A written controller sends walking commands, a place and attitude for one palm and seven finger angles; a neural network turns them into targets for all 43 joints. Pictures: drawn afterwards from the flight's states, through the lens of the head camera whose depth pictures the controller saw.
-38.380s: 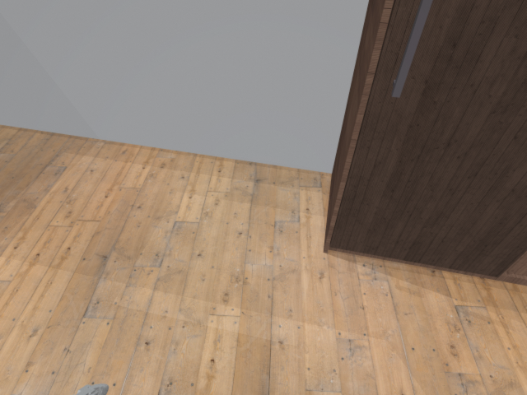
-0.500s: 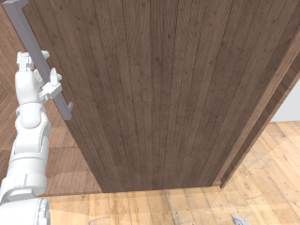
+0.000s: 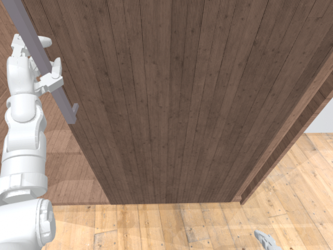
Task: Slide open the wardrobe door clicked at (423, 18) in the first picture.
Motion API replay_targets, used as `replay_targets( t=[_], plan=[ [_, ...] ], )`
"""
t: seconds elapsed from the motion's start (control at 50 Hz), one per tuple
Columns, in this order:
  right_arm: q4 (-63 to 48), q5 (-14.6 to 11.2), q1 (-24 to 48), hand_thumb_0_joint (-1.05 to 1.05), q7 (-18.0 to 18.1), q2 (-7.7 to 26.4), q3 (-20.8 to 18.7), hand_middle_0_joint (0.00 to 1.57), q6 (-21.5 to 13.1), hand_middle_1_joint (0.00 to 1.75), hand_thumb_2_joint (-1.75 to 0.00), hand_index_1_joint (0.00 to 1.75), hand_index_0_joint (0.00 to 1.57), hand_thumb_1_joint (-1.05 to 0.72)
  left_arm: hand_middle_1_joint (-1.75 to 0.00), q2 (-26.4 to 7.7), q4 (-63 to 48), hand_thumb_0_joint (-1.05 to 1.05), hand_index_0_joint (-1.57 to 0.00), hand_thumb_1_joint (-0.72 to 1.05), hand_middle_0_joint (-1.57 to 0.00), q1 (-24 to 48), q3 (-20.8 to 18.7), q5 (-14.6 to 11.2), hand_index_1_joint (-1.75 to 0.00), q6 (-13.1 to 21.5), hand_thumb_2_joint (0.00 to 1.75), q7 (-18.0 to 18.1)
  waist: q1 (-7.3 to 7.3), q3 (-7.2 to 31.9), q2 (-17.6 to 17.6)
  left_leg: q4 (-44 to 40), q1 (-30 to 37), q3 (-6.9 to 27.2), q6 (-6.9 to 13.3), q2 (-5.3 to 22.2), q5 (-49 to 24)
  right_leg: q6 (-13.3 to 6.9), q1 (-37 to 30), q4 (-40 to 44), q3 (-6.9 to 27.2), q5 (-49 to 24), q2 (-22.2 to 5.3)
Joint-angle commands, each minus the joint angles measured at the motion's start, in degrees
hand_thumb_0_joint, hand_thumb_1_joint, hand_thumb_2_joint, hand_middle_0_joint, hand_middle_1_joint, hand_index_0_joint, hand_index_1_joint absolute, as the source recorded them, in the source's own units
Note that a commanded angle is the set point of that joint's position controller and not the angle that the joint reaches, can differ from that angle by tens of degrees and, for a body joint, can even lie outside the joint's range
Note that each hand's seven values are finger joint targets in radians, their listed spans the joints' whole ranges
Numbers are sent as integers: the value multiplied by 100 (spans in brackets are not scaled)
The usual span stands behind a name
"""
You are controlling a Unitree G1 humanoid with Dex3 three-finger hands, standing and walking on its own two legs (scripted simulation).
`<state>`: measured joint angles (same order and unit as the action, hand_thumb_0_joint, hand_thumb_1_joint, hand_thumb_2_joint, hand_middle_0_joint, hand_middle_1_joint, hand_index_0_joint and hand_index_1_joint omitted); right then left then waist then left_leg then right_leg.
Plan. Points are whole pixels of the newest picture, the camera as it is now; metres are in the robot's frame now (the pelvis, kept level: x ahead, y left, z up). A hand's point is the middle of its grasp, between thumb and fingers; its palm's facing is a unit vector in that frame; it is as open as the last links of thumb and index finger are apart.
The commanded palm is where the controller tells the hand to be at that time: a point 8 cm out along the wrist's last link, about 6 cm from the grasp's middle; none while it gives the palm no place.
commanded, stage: loosen the grip on the handle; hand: left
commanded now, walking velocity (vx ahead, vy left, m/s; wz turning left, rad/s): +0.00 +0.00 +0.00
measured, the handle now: (50, 65) +0.43 +0.30 +0.23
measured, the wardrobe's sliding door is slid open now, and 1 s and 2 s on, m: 0.61 0.61 0.61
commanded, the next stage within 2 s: slip the hand off the handle in 0.50 s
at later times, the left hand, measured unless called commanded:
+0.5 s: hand (60, 79) +0.40 +0.27 +0.21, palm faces +0.48 -0.85 -0.23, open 14.1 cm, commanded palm +0.36 +0.31 +0.22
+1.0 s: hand (33, 79) +0.39 +0.32 +0.21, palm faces +0.56 -0.80 -0.21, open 14.5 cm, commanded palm +0.35 +0.36 +0.22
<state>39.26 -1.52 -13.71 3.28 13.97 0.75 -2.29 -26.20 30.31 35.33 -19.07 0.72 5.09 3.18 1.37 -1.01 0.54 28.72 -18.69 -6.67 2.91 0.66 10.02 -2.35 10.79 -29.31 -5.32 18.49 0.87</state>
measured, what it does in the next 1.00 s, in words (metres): stands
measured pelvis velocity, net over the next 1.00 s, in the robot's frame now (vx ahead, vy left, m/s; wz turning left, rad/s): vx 0.00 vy -0.02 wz -0.01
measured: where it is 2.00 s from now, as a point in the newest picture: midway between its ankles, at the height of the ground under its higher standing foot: outside the picture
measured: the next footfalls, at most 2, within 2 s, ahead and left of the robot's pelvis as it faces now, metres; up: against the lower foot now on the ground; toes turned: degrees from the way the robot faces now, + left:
none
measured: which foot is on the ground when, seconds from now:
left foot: down 0.00-1.00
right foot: down 0.00-1.00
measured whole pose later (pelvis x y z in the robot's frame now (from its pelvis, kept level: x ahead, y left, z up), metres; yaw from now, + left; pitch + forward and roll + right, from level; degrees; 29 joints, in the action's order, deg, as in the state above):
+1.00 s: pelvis +0.00 -0.02 -0.01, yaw -1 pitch +2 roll +0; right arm 41.5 -1.4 -14.8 6.2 15.6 0.8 -1.1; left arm -34.8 32.5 31.2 -30.2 -0.6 2.2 1.5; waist -1.4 1.1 0.9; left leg 33.3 -23.8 -6.0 0.9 3.1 11.9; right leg -4.0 15.5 -32.6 -5.5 19.8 3.1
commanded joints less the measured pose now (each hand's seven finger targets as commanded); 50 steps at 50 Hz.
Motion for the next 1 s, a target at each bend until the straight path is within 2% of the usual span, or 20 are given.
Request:
replay_targets(
  t=[0.0, 0.02, 0.06, 0.1, 0.12, 0.14, 0.2, 0.28, 0.3, 0.38, 0.46, 0.56, 0.58, 0.62, 0.66, 0.72, 0.8, 0.86, 0.92, 0.98],
  plan=[
    [-662, 213, 73, 0, -2, 855, -411, 20, -494, 30, -90, 30, 20, -90, -140, -1407, -1256, 0, -45, 30, -45, 2357, -613, -94, -140, 65, 61, 29, 24, 2405, 375, -242, 2235, 691, -172, 171, -1958, -62, 300, 504, 535, -1742, 105],
    [-673, 226, 189, 0, -61, 806, -338, 20, -501, 30, -90, 30, 20, -90, -140, -1096, -1662, 0, -45, 17, -45, 2653, -154, -30, -140, 79, 55, 71, -30, 2312, 1071, -171, 2305, 692, -231, 174, -1652, -87, 599, 519, 584, -1369, 51],
    [-634, 186, 257, 0, -101, 777, -284, 20, -471, 30, -90, 30, 20, -90, -140, -857, -1479, 0, -45, -7, -45, 2311, 162, 232, -140, -6, 43, 249, -123, 1510, 1428, -308, 1784, 759, -215, 161, -296, -116, 958, 588, 577, -615, 30],
    [-633, 202, 293, 0, -35, 894, -257, 20, -439, 30, -90, 30, 20, -90, -140, -1302, -1274, 0, -45, -31, -45, 2272, -126, 399, -140, -66, 32, 453, -199, 1090, 793, -384, 1157, 801, -114, 117, 295, -101, 866, 666, 561, -368, 22],
    [-653, 193, 249, 0, -25, 931, -276, 20, -405, 30, -90, 30, 20, -90, -138, -1619, -1396, 0, -44, -43, -44, 2347, -360, 405, -138, -56, 26, 507, -214, 1286, 500, -406, 1050, 781, -70, 109, 403, -26, 821, 702, 531, -193, 22],
    [-660, 169, 330, 0, -8, 881, -267, 20, -371, 30, -90, 30, 20, -90, -137, -1349, -1477, 0, -42, -55, -42, 2409, -149, 304, -137, -47, 20, 500, -265, 1278, 203, -377, 1027, 750, -36, 111, 582, 30, 873, 739, 565, 49, 10],
    [-534, 189, 349, 0, 88, 911, -304, 20, -327, 30, -90, 30, 20, -90, -132, -1694, -1568, 0, -38, -55, -38, 2340, -502, 118, -132, 137, 20, 488, -190, 1483, -95, -236, 976, 712, -13, 130, 502, 83, 705, 783, 736, 160, -42],
    [-402, 144, 312, 0, 113, 874, -313, 20, -270, 30, -90, 30, 20, -90, -125, -1417, -1476, 0, -33, -55, -33, 2267, -210, 35, -125, 192, 20, 366, -238, 1316, 186, -150, 925, 704, -36, 135, 559, 106, 861, 757, 797, 180, -80],
    [-366, 155, 282, 0, 157, 933, -305, 20, -269, 30, -90, 30, 20, -90, -123, -1929, -1560, 0, -32, -55, -32, 2528, -546, 76, -123, 212, 20, 398, -228, 1419, 238, -118, 933, 694, -11, 122, 423, 90, 754, 754, 836, 28, -84],
    [-285, 129, 177, 0, 191, 876, -324, 20, -215, 30, -90, 30, 20, -90, -117, -1711, -1637, 0, -26, -55, -26, 2351, -405, 38, -117, 69, 20, 366, -276, 1501, 477, -51, 1123, 688, -26, 122, -151, 111, 704, 689, 766, -644, -87],
    [-290, 83, 127, 0, 233, 880, -317, 20, -195, 30, -90, 30, 20, -90, -115, -1541, -1894, 0, -25, -55, -25, 1843, -456, -183, -115, -77, 20, 260, -247, 1763, 181, 69, 1256, 645, -37, 83, -1028, 195, 385, 425, 704, -2050, -107],
    [-319, 52, 178, 0, 272, 887, -313, 20, -169, 30, -90, 30, 20, -90, -115, -1798, -2048, 0, -25, -55, -25, 1245, -892, -345, -115, -150, 20, 168, -148, 1831, -155, 133, 1054, 581, -55, 44, -1255, 347, 101, 241, 757, -2968, -189],
    [-368, 23, 256, 0, 265, 837, -275, 20, -178, 30, -90, 30, 20, -90, -115, -1459, -2333, 0, -25, -55, -25, 1659, -484, -341, -115, -145, 20, 157, -237, 1813, 39, 131, 1137, 565, -50, 27, -1210, 324, 219, 257, 731, -2756, -165],
    [-269, 56, 178, 0, 296, 903, -300, 20, -182, 30, -90, 30, 20, -90, -115, -1985, -2035, 0, -25, -55, -25, 1695, -937, -279, -115, -180, 20, 246, -242, 1720, 61, 172, 1056, 577, -52, 60, -1116, 332, 334, 296, 785, -2625, -165],
    [-257, 64, 158, 0, 320, 903, -274, 20, -133, 30, -90, 30, 20, -90, -115, -2203, -1671, 0, -25, -55, -25, 1606, -1119, -227, -115, -219, 20, 267, -243, 1519, -120, 138, 790, 571, -48, 52, -848, 365, 350, 324, 806, -2398, -196],
    [-279, 82, 160, 0, 351, 884, -260, 20, -93, 30, -90, 30, 20, -90, -115, -2539, -1621, 0, -25, -55, -25, 1788, -1295, -148, -115, -184, 20, 252, -200, 1695, 225, 172, 749, 541, -57, 32, -849, 350, 271, 288, 853, -2376, -217],
    [-343, 64, 146, 0, 393, 909, -253, 20, -46, 30, -90, 30, 20, -90, -115, -2897, -1295, 0, -25, -55, -25, 1386, -1691, -252, -115, -147, 20, 129, -88, 1752, 70, 230, 542, 547, -77, 40, -806, 398, 58, 218, 930, -2607, -263],
    [-324, 23, 111, 0, 402, 888, -227, 20, -52, 30, -90, 30, 20, -90, -115, -2833, -1055, 0, -25, -55, -25, 1753, -1486, -256, -115, -54, 20, -9, -244, 1522, 108, 241, 381, 555, -95, 71, -494, 433, 279, 285, 1009, -2252, -293],
    [-371, 45, 29, 0, 387, 926, -259, 20, -114, 30, -90, 30, 20, -90, -115, -2952, -1277, 0, -25, -55, -25, 1913, -1425, -135, -115, 188, 20, -87, -238, 1848, 490, 320, 597, 572, -78, 75, -649, 370, 333, 206, 1048, -2245, -243],
    [-237, -6, -122, 0, 404, 983, -256, 20, -135, 30, -90, 30, 20, -90, -115, -2895, -667, 0, -25, -55, -25, 2047, -1248, -132, -115, 310, 20, -261, -438, 1390, 262, 346, 363, 632, -79, 115, -282, 364, 723, 307, 1049, -1628, -208]
  ],
)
